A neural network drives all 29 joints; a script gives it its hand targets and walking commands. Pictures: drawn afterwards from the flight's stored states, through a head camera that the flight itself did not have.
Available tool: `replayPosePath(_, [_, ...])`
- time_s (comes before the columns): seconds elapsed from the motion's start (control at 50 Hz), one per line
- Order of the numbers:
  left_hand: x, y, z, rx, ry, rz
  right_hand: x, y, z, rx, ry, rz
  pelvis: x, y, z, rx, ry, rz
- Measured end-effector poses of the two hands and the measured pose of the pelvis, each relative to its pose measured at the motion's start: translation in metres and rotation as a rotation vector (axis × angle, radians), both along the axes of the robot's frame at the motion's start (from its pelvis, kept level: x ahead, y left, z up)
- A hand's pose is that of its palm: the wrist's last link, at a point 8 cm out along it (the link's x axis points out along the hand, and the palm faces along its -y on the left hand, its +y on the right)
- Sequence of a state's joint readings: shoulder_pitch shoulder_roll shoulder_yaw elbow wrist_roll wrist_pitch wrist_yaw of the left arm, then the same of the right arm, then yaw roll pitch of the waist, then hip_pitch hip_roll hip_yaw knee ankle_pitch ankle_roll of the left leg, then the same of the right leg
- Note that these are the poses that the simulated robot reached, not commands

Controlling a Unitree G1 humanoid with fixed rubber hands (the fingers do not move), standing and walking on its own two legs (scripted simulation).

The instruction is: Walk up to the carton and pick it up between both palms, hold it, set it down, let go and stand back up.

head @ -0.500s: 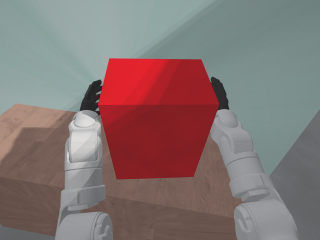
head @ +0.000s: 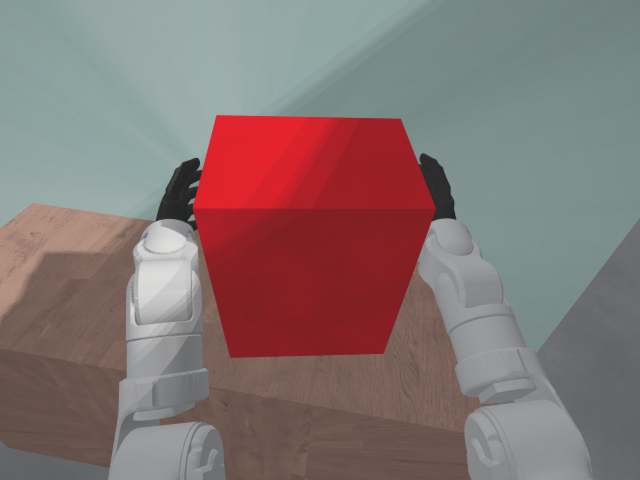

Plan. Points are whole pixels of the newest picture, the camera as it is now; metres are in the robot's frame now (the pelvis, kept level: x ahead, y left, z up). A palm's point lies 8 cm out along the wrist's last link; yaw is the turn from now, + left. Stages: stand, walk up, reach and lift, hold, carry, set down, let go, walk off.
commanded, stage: hold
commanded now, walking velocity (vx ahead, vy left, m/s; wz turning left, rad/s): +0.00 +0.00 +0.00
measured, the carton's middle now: (309, 247) +0.37 +0.01 +0.15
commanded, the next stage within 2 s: none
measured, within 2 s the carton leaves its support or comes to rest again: neither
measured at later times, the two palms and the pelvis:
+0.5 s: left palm (178, 226) +0.35 +0.16 +0.20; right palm (440, 223) +0.36 -0.15 +0.20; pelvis +0.00 +0.00 +0.00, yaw +0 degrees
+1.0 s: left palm (181, 218) +0.36 +0.16 +0.21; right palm (443, 218) +0.36 -0.15 +0.21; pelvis -0.01 +0.00 +0.00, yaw +0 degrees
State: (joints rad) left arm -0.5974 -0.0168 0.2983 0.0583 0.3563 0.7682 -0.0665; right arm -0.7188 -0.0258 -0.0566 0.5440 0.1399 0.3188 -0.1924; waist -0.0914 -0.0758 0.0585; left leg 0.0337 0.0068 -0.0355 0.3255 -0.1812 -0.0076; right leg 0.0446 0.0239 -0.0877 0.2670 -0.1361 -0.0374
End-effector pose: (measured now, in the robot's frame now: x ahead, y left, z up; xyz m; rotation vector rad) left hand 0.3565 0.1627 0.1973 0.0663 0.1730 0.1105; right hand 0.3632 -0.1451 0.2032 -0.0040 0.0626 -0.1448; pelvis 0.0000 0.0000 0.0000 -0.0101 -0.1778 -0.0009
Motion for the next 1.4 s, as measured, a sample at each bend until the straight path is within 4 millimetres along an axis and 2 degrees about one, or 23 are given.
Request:
replayPosePath(0.2, [0.000,-0.001,-0.002,-0.003,0.004,-0.009,-0.003,-0.001,-0.002,0.006,0.003,-0.010,-0.001,0.001,0.000,0.001,0.002,0.001])
replayPosePath(0.36, [-0.003,-0.003,0.003,0.006,-0.020,-0.009,-0.006,-0.003,0.005,-0.003,-0.022,-0.007,-0.002,0.001,0.000,-0.002,-0.008,0.001])
replayPosePath(0.56, [-0.006,-0.004,0.002,0.013,-0.005,-0.005,-0.008,-0.004,-0.001,0.007,-0.009,-0.007,-0.005,0.000,-0.001,0.001,-0.011,0.001])
replayPosePath(0.8, [0.002,-0.011,0.012,-0.003,-0.013,-0.018,-0.005,-0.011,0.007,0.021,-0.017,-0.026,-0.009,0.001,0.000,0.004,-0.004,0.002])
replayPosePath(1.12, [0.000,-0.005,0.007,-0.004,-0.011,-0.015,-0.005,-0.005,0.005,0.024,-0.016,-0.021,-0.007,0.004,-0.001,0.001,-0.009,0.006])
replayPosePath(1.4, [0.001,-0.008,0.008,0.002,-0.011,-0.018,-0.006,-0.008,0.003,0.024,-0.017,-0.024,-0.007,0.006,-0.001,0.000,-0.010,-0.001])
